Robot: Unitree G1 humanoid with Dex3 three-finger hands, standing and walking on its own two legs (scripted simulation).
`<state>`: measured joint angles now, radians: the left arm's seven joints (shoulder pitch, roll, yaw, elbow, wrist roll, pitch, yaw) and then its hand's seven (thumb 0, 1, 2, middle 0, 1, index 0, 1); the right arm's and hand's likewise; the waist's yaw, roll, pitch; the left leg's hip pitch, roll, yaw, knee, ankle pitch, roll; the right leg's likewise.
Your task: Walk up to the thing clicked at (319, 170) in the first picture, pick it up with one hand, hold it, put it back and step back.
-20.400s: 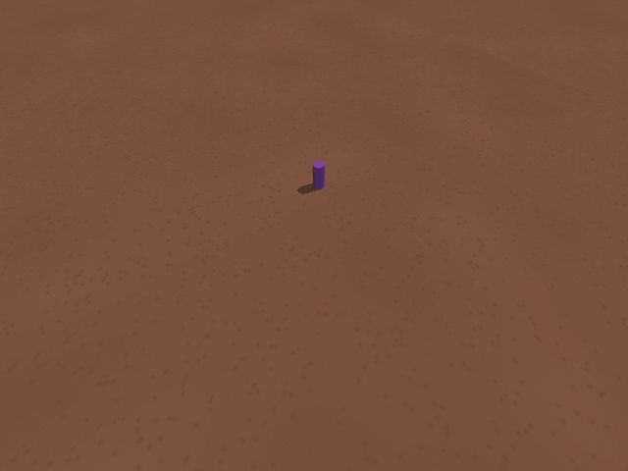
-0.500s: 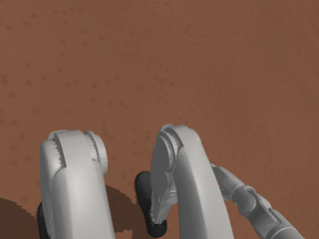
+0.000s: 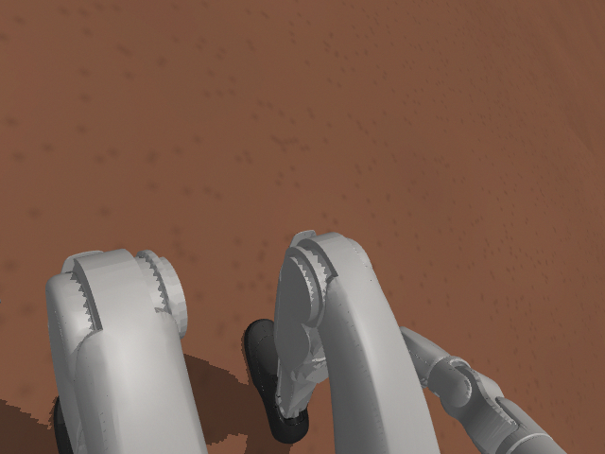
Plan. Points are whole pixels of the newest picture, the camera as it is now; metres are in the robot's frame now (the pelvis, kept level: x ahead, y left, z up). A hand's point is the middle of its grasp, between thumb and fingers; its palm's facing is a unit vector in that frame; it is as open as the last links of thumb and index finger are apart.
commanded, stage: rest palm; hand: left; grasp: from the side
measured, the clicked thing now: out of the picture +0.38 +0.35 -0.20
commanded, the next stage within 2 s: close in 0.04 s
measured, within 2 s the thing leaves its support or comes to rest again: leaves its support in 1.02 s
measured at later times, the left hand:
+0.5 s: hand out of the picture +0.37 +0.33 -0.18, palm faces +0.52 -0.85 +0.02, open 10.2 cm
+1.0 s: hand out of the picture +0.38 +0.33 -0.17, palm faces +0.54 -0.84 +0.04, open 7.4 cm
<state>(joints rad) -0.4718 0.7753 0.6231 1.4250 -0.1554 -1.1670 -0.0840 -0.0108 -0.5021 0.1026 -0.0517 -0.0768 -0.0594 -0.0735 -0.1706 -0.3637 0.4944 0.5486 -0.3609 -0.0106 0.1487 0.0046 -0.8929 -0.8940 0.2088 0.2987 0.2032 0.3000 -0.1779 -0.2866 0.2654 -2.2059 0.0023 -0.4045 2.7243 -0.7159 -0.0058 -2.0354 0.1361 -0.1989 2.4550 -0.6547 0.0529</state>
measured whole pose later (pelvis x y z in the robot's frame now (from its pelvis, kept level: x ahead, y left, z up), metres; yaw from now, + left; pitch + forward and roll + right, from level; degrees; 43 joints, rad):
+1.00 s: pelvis +0.00 +0.00 +0.01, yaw -1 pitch +9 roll -19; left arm -0.53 0.81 0.61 1.39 -0.12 -1.13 0.00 -0.04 0.01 0.97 -0.80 -1.02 -0.84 -1.03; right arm -0.18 -0.36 0.51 0.54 -0.36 0.04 0.15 0.00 -0.87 -0.89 0.21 0.30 0.20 0.30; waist -0.19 -0.30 0.29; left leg -2.20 0.01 -0.42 2.71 -0.72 -0.01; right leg -2.03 0.13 -0.22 2.43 -0.64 0.06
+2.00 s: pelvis +0.02 -0.03 +0.06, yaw +8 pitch +27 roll -9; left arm -0.41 0.46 0.51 0.77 -0.19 -0.67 -0.17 -0.04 -0.06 1.06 -0.85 -1.00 -0.88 -1.03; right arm 0.00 -0.30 0.10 0.64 -0.10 0.06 0.09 0.01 -0.86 -0.89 0.21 0.30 0.20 0.30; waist -0.07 -0.06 -0.05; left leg -2.24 0.02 -0.20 2.43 -0.69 -0.03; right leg -2.14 0.02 -0.07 2.34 -0.69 0.06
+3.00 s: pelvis +0.02 -0.03 +0.11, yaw +11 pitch +31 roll -5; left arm -0.47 0.38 0.52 0.79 -0.17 -0.59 -0.20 -0.04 -0.06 1.06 -0.84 -1.02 -0.87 -1.05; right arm 0.06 -0.28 0.02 0.67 -0.06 0.02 0.04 0.01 -0.88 -0.89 0.20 0.30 0.20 0.30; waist -0.05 -0.02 -0.13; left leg -2.11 0.03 -0.14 2.25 -0.68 -0.04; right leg -2.05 0.01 -0.03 2.20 -0.70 0.04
